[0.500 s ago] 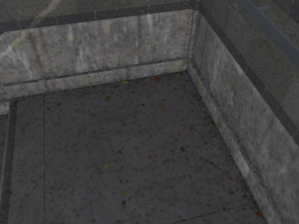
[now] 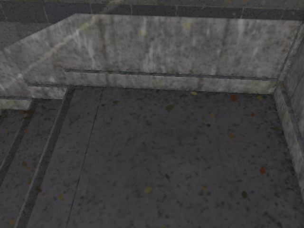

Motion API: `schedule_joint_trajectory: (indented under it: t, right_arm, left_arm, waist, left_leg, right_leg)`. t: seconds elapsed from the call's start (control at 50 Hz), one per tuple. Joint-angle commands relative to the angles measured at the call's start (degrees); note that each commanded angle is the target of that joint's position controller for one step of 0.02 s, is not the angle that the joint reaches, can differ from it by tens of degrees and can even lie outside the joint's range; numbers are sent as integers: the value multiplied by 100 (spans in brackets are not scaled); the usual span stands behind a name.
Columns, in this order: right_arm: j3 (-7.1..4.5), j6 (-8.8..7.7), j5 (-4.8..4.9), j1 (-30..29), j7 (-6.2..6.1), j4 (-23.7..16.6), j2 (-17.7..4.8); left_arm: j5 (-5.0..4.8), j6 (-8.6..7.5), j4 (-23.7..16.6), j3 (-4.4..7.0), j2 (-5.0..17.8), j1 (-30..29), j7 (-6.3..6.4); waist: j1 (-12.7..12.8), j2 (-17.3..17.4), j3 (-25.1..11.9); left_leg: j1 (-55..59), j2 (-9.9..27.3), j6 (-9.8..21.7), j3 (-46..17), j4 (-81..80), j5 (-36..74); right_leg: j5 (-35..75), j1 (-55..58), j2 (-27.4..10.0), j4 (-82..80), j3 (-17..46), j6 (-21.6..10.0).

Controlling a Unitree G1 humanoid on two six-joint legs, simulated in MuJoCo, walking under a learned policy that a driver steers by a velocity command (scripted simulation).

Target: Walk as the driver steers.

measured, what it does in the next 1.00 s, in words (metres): goes down: left foot 0.15 m lower, then right foot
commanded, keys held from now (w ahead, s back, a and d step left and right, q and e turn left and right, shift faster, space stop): w+q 0.30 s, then w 0.06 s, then w+e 0.58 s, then no key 0.06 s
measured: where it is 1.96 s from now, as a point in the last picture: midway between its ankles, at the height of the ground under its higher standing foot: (147, 186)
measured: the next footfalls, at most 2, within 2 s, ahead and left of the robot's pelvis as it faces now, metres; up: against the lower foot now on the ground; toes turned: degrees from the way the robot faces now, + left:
left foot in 0.26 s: +0.31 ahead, +0.14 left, -0.15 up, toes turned +16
right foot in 0.72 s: +0.59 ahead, +0.00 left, -0.15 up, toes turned +5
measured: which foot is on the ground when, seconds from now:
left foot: up 0.00-0.24, down 0.26-0.74, up 0.76-1.00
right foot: down 0.00-0.26, up 0.28-0.70, down 0.72-1.00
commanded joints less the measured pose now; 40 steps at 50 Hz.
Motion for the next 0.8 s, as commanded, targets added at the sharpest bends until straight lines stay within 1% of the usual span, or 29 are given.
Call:
schedule_joint_trajectory:
  t: [0.02,0.06,0.1,0.12,0.16,0.2,0.24,0.26,0.28,0.3,0.32,0.34,0.36,0.38,0.4,0.42,0.44,0.46,0.5,0.54,0.6,0.64,0.68,0.7,0.72,0.74,0.76,0.78,0.8]
  right_arm:
    - [55,-196,43,-607,133,-397,-8]
    - [88,-256,86,-960,244,-475,72]
    - [118,-232,117,-1330,266,-512,33]
    - [139,-203,111,-1615,251,-601,19]
    - [205,-236,30,-2219,228,-784,47]
    - [236,-233,18,-1902,173,-609,35]
    - [112,-256,-47,-488,89,-127,-295]
    - [1,-291,-110,707,65,303,-512]
    - [-162,-328,-124,1142,59,427,-1054]
    - [-243,-269,113,1754,46,336,-1323]
    - [-212,-164,211,2145,-99,266,-1309]
    - [-175,-70,34,1986,-306,248,-1251]
    - [-108,-89,74,1466,-394,136,-890]
    - [29,-234,179,783,-377,-12,-571]
    - [61,-337,184,493,-330,-56,-487]
    - [89,-448,248,239,-302,-42,-478]
    - [64,-516,221,200,-287,8,-594]
    - [36,-565,211,209,-263,66,-604]
    - [84,-620,230,293,-194,147,-373]
    - [98,-643,247,515,-159,202,-310]
    - [71,-588,222,907,-208,380,-441]
    - [80,-537,161,1145,-239,484,-459]
    - [90,-515,120,1133,-282,501,-528]
    - [99,-496,107,1064,-276,471,-536]
    - [136,-499,99,1016,-270,365,-492]
    - [225,-524,277,1272,-177,58,-129]
    - [146,-563,133,867,-140,-39,-441]
    - [127,-572,118,420,-122,-214,-500]
    - [130,-620,146,215,-105,-284,-479]
  left_arm:
    - [92,-203,-335,-16,215,-299,18]
    - [80,-215,-303,-72,249,-315,49]
    - [148,-203,-263,-70,373,-110,48]
    - [179,-189,-181,-57,418,125,43]
    - [142,-106,15,-113,365,552,98]
    - [202,83,146,-134,452,660,197]
    - [213,195,218,-136,600,709,210]
    - [152,222,226,-140,592,665,189]
    - [11,205,191,-92,364,910,128]
    - [-155,160,-263,-116,541,666,149]
    - [-220,123,-601,-96,717,-131,130]
    - [-179,29,-828,-223,463,-577,78]
    - [-18,54,-815,-171,602,-961,60]
    - [100,97,-739,-121,689,-923,28]
    - [200,206,-530,-143,506,-587,17]
    - [189,329,-552,-234,104,-641,-52]
    - [185,355,-573,-270,-64,-687,-91]
    - [152,362,-560,-254,-37,-710,-115]
    - [12,292,-579,-217,74,-891,-131]
    - [-46,244,-624,-221,54,-1296,-141]
    - [-41,294,-880,-163,142,-2056,-216]
    - [37,318,-1024,-104,200,-2343,-273]
    - [51,297,-966,-50,186,-2010,-270]
    - [63,249,-723,15,224,-1317,-230]
    - [107,191,-415,148,522,-313,-188]
    - [154,172,-349,367,1334,396,-126]
    - [-67,281,-299,324,1225,228,-173]
    - [-73,325,-408,287,1165,-324,-158]
    - [-50,347,-508,223,894,-698,-149]
  waist:
    - [-73,-493,392]
    - [27,-391,520]
    - [283,-385,805]
    - [488,-440,1005]
    - [851,-334,1260]
    - [772,-362,1136]
    - [217,-238,317]
    - [-394,20,-227]
    - [-290,1156,-860]
    - [-670,876,-2395]
    - [-1044,283,-2826]
    - [-898,549,-2230]
    - [-687,60,-1366]
    - [-283,-549,-909]
    - [21,-608,-631]
    - [338,-781,-249]
    - [393,-461,-112]
    - [422,-151,-31]
    - [387,157,-65]
    - [179,169,-24]
    - [-56,85,325]
    - [-149,-36,542]
    - [63,32,378]
    - [382,-82,39]
    - [754,-359,-440]
    - [786,-1658,-1134]
    - [727,-1428,-1357]
    - [509,-1040,-558]
    - [358,-537,-145]
  left_leg:
    - [282,16,171,10,-1485,2048]
    - [1183,-80,211,228,-2014,3017]
    - [1040,-76,149,364,-2651,2850]
    - [806,-49,112,463,-3007,2615]
    - [655,-32,79,713,-3699,2171]
    - [1001,86,233,791,-4249,1733]
    - [2758,-314,387,1227,-4147,972]
    - [4478,-362,506,1221,-4332,1331]
    - [6931,538,914,281,-2738,4000]
    - [8826,1750,1756,-1299,-1567,5205]
    - [8927,2078,2053,-2055,-2436,3579]
    - [8232,2134,1929,-2562,-3661,-313]
    - [6851,1924,1711,-2493,-4206,-1031]
    - [5535,1763,1460,-2012,-4262,-562]
    - [4279,1682,1502,-1848,-4291,225]
    - [3034,1239,1331,-1213,-4653,330]
    - [2619,1016,1303,-923,-4796,743]
    - [2532,892,1222,-612,-4816,1107]
    - [2595,664,980,-60,-4795,1317]
    - [2964,660,809,137,-4919,948]
    - [3623,921,704,141,-5097,220]
    - [4138,1076,676,254,-4937,354]
    - [4437,1097,544,533,-4209,1601]
    - [4412,895,418,841,-3267,2179]
    - [3714,654,237,1129,-1848,1894]
    - [1707,-246,-136,1488,604,-591]
    - [589,-754,-141,504,1268,-3402]
    - [78,-332,-76,217,1451,-3109]
    - [213,-68,-73,173,1027,-2548]
  right_leg:
    - [1599,-633,-1326,-956,817,-350]
    - [733,-1089,-1384,-861,683,-324]
    - [792,-582,-1461,-528,580,-320]
    - [959,-195,-1482,-321,569,-340]
    - [1390,387,-1502,110,586,-379]
    - [2426,875,-1566,980,495,-429]
    - [3806,582,-1487,2848,409,-435]
    - [3202,-310,-1263,4496,256,-374]
    - [-1716,-2737,-539,6797,-42,-52]
    - [-2238,-4357,-583,8143,725,59]
    - [-1793,-5084,-623,8085,945,168]
    - [-953,-5816,-693,7250,1052,112]
    - [-458,-5483,-877,6694,996,121]
    - [492,-4683,-1044,5446,1254,121]
    - [407,-3776,-1061,5131,1232,166]
    - [739,-2955,-1145,3931,1284,306]
    - [915,-2502,-1036,3477,1151,376]
    - [1238,-2344,-1017,2979,1082,395]
    - [2124,-1913,-964,1865,1072,257]
    - [2716,-1772,-814,1181,972,114]
    - [2390,-2017,-640,727,895,-85]
    - [1818,-2196,-516,439,769,-285]
    - [1312,-1665,-210,157,551,-487]
    - [1342,-919,49,-140,372,-595]
    - [1283,306,-146,-340,996,-860]
    - [948,1937,-1771,-969,3851,-1755]
    - [622,2305,-2128,-1875,5425,-1882]
    - [299,1722,-2024,-1815,4653,-1729]
    - [691,977,-1822,-1895,4050,-1504]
